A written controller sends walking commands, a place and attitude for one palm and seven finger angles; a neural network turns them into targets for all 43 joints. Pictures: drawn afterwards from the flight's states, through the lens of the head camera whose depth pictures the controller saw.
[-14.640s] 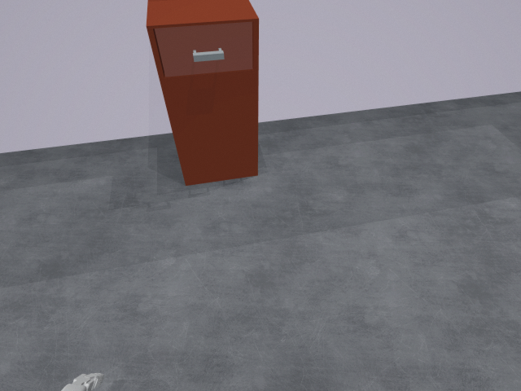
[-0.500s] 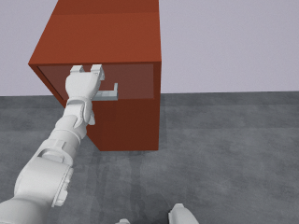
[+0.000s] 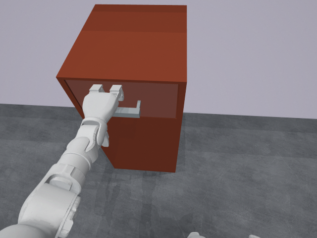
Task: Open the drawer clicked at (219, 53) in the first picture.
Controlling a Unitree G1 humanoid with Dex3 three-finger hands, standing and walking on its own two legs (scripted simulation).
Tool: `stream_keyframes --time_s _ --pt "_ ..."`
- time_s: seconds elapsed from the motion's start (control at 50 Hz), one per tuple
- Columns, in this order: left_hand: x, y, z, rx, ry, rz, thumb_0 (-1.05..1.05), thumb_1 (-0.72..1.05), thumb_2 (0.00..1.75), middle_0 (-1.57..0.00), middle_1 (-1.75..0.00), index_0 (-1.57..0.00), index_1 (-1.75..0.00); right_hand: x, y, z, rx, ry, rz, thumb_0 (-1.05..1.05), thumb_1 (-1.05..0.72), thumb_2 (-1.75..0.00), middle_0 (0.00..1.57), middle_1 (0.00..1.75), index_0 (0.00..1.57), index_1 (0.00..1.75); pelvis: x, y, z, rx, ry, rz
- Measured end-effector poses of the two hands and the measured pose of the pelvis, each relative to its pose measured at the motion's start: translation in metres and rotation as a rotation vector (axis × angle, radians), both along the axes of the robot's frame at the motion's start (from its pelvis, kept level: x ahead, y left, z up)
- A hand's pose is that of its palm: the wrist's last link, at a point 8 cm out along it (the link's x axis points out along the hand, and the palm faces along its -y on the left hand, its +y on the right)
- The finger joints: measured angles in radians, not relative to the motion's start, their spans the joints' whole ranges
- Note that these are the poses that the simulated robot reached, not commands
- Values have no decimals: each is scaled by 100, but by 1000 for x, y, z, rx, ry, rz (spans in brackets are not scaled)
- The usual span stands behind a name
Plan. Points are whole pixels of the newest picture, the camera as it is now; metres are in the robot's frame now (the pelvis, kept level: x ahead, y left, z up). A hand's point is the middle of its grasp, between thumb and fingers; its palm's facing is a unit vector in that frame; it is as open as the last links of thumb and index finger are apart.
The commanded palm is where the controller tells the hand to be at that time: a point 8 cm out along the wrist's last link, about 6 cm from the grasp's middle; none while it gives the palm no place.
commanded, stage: re-aim the fingers above the handle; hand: left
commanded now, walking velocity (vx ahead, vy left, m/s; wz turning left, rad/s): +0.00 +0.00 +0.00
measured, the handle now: (124, 107) +0.51 +0.12 -0.04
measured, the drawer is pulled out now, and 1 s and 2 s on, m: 0.00 0.00 0.00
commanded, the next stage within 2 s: lower the fingers behind the handle in 1.86 s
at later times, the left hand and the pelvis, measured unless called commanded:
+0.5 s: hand (111, 113) +0.45 +0.14 +0.02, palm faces +0.00 -0.02 -1.00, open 13.8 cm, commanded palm +0.43 +0.16 +0.07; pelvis -0.02 +0.00 +0.00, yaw -1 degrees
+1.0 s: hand (110, 111) +0.45 +0.15 +0.02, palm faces +0.00 +0.00 -1.00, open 13.8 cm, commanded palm +0.42 +0.15 +0.07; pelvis -0.02 +0.00 +0.00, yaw -1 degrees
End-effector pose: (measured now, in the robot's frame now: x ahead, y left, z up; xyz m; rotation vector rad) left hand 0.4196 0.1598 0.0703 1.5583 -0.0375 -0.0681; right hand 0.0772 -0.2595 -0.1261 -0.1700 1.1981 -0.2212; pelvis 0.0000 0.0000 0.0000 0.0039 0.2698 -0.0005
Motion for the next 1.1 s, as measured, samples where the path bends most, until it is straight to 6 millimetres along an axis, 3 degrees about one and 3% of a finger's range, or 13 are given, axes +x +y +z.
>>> stream_keyframes --time_s 0.14,0.4,0.52,0.66,0.88,1.1 --pt "6 -6 7 -4 -6 -3 0 -49 30 -32 -120 -33 -120 -11 4 -1 4 6 -10 1 -90 -90 20 30 20 30 -5 1 0 3 -4 -5" --pt "6 -10 2 -3 9 -26 0 -49 30 -32 -120 -32 -120 -58 -2 -5 -9 77 -62 1 -90 -90 20 30 20 30 -13 2 -2 8 9 -22" --pt "7 -12 3 -5 -22 -11 0 -49 30 -32 -120 -32 -120 -70 -5 -6 -12 99 -72 1 -90 -90 20 30 20 30 -17 1 -4 11 10 -27" --pt "11 -6 4 20 13 32 0 -49 30 -32 -120 -32 -120 -70 -8 -4 -17 79 -83 1 -90 -90 20 30 20 30 -20 0 -2 13 10 -31" --pt "9 -16 3 -5 -11 -26 0 -49 30 -32 -120 -32 -120 -59 -10 -4 -25 51 -57 1 -90 -90 20 30 20 30 -18 -2 -4 13 20 -25" --pt "7 -8 3 13 16 26 0 -49 30 -32 -120 -32 -120 -48 -6 -5 -4 40 -59 1 -90 -90 20 30 20 30 -15 -3 -2 12 10 -26"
